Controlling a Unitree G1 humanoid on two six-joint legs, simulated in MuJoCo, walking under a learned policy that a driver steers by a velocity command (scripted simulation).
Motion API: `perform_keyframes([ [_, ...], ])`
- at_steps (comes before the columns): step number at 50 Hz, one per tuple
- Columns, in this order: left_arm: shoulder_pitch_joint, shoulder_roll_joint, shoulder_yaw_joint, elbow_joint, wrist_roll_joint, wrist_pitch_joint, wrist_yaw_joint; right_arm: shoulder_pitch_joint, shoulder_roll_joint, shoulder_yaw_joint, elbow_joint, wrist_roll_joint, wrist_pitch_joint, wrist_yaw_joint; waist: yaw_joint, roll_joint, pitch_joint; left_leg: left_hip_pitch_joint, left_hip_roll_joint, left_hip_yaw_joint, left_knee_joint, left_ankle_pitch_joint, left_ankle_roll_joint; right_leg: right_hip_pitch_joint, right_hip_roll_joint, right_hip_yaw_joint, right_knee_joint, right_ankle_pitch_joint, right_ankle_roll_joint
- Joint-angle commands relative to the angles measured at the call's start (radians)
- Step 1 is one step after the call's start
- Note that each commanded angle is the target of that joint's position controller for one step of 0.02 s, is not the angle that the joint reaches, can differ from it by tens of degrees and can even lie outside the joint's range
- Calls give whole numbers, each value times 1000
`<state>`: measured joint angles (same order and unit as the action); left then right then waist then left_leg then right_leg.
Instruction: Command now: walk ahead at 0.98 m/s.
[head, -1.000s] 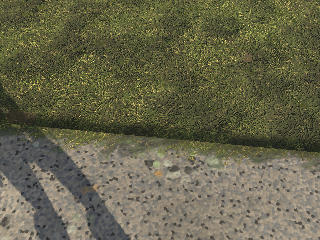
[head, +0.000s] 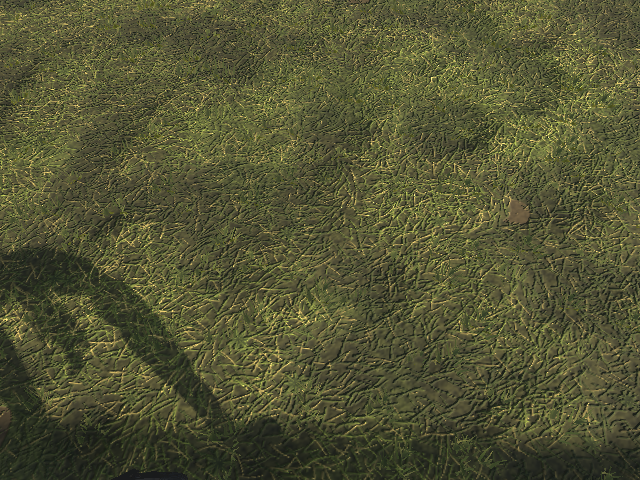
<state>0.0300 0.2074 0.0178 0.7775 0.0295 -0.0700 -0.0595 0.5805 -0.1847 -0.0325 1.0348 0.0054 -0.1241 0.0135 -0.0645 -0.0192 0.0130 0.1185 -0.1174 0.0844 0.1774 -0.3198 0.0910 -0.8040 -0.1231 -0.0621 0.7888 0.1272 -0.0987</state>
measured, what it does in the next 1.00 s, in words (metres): goes down, turning right: right foot, then left foot 0.19 m lower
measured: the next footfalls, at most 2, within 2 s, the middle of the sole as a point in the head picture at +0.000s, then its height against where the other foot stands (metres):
right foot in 0.14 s outside the picture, level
left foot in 0.64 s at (258, 398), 0.19 m lower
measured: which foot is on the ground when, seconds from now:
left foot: down 0.00-0.14, up 0.16-0.62, down 0.64-0.96, up 0.98-1.00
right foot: up 0.00-0.12, down 0.14-0.62, up 0.64-0.98, down 1.00-1.00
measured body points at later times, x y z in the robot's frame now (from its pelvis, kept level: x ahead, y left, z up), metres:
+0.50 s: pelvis +0.48 +0.01 -0.02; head +0.49 +0.01 +0.43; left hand +0.35 +0.27 -0.15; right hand +0.71 -0.24 -0.09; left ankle +0.72 +0.17 -0.70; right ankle +0.29 -0.08 -0.73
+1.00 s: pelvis +0.94 -0.03 -0.23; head +0.96 -0.06 +0.22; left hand +1.27 +0.05 -0.29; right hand +0.74 -0.21 -0.37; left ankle +0.76 +0.16 -0.87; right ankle +1.04 -0.10 -0.92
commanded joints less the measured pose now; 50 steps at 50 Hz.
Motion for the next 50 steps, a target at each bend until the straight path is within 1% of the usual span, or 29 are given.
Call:
perform_keyframes([
  [1,-135,52,0,-82,-15,-11,-14,-27,-159,-13,-64,10,-23,-12,35,18,177,-242,254,-83,-199,658,56,255,77,-71,-212,114,-19],
  [4,-7,116,22,-50,-13,-1,8,-23,-223,-25,-49,-17,-1,-27,104,137,30,-49,276,-24,61,1267,14,472,210,-102,-198,-97,-35],
  [5,362,175,59,68,-6,-9,22,-147,-253,-34,-82,-36,13,-41,292,190,-136,-130,305,18,417,1502,-8,797,233,-68,10,-3,-84],
  [6,471,208,69,93,-15,4,40,-165,-291,-46,-88,-25,27,-48,341,156,-177,-195,270,-4,661,1208,11,878,184,19,-226,-367,-92],
  [7,580,285,97,104,2,12,58,-134,-206,-35,-88,-40,34,-44,353,-12,-236,-345,182,0,1100,725,41,1039,-8,207,-203,-541,-134],
  [8,499,276,88,83,27,-2,45,40,-32,-1,-106,14,16,-22,145,-271,-346,-739,28,-136,1424,-179,7,1293,-275,766,-322,-582,-260],
  [9,432,213,91,80,-3,-1,34,-73,-133,-19,-120,15,9,-31,193,-93,-266,-876,61,-195,1421,-72,30,1199,-229,800,-436,-525,-282],
  [11,307,148,76,78,2,-18,30,-218,-161,-29,-158,0,6,-25,121,18,-20,-802,162,-204,1208,33,32,830,-176,532,-513,-364,-243],
  [14,334,114,55,114,-19,-54,33,-225,-108,-28,-161,-37,74,-4,31,20,69,-673,229,-230,971,29,-6,576,-83,359,-581,-402,-184],
  [16,366,148,60,128,-34,-62,36,-355,-131,-31,-217,-69,98,13,41,20,126,-748,260,-168,802,121,-53,550,-48,336,-611,-340,-205],
  [18,452,195,74,154,-2,-57,38,-375,-115,-27,-210,-67,103,33,74,-4,92,-728,241,-91,821,295,-69,558,-37,277,-555,-130,-219],
  [20,565,170,65,181,-17,-78,60,-627,-156,-41,-292,-51,60,39,148,31,110,-944,253,-126,637,512,-54,717,-7,321,-514,-266,-167],
  [21,485,187,67,161,-20,-87,71,-656,-153,-34,-312,-57,47,44,115,61,140,-781,237,-120,470,679,-60,530,48,287,-502,-394,-138],
  [25,440,174,51,136,-19,-72,63,-580,-138,-29,-277,-34,49,65,105,-46,38,-387,178,-69,498,935,-34,361,77,234,-343,-439,-87],
  [28,534,172,52,155,26,-32,92,-610,-164,-29,-291,-46,38,47,162,-44,86,-470,175,-71,317,744,-75,613,87,268,-88,-316,-63],
  [30,534,184,57,173,29,6,121,-349,-204,-50,-218,-52,15,13,48,-19,-3,-321,225,-130,79,833,-90,741,138,287,373,-108,-72],
  [31,499,183,60,170,4,19,128,-183,-201,-56,-165,-60,12,0,-43,33,-69,-134,270,-148,-67,1025,-94,688,170,260,677,-140,-62],
  [32,423,140,63,146,-15,29,123,-72,-263,-79,-107,-63,25,-3,-82,119,-48,119,358,-217,-38,1060,-60,394,248,227,1007,-782,-52],
  [33,445,71,41,90,-56,13,113,2,-299,-68,-100,-90,22,11,-32,190,-140,402,400,-131,479,1446,-147,72,231,237,1156,-1001,-50],
  [34,593,51,29,90,-109,-2,129,-8,-274,-65,-97,-97,9,24,47,319,-273,636,560,-283,644,1678,-80,-185,169,182,1206,-886,-33],
  [35,468,90,28,107,-65,3,131,-2,-208,-61,-120,-80,14,28,-48,206,-276,564,538,-298,545,1240,-73,-305,106,139,1116,-745,-48],
  [37,300,91,33,27,21,11,94,-106,-210,-64,-129,-71,-7,5,8,294,-249,204,621,-515,313,291,41,-309,11,127,1040,-494,-44],
  [38,121,99,33,-26,18,25,54,-154,-133,-37,-92,-45,-25,-7,48,174,-18,-103,579,-414,164,301,21,-230,-33,139,818,-416,-9],
  [40,71,63,20,-63,9,50,-1,-276,-99,-21,-101,-31,-41,-15,132,130,131,-466,466,-205,38,381,-28,54,-45,134,485,-274,20],
  [41,92,42,13,-69,16,59,-13,-323,-111,-24,-110,-22,-47,-21,163,187,132,-535,448,-132,43,472,-41,135,-35,116,400,-171,15],
  [46,22,89,12,-78,-8,48,-9,-230,-179,-35,-104,-13,-10,-28,147,78,81,-289,338,154,156,1127,-107,347,138,-148,65,-207,-89],
  [48,245,155,40,-25,-4,53,-5,-231,-264,-50,-125,-31,20,-49,267,111,-68,-252,382,152,519,1361,-104,612,211,-149,35,-276,-136],
  [49,481,203,70,41,-4,54,6,-281,-285,-54,-150,-37,33,-47,377,90,-172,-391,386,130,852,1216,-96,898,210,-68,-17,-301,-189],
  [50,460,230,91,72,-22,56,20,-278,-221,-45,-143,-47,42,-28,342,-77,-159,-626,205,145,1266,191,-80,1068,138,82,-134,-324,-242],
])
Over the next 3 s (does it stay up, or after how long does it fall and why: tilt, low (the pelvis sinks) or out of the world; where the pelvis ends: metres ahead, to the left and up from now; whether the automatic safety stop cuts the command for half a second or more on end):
stays up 1.75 -0.44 -0.19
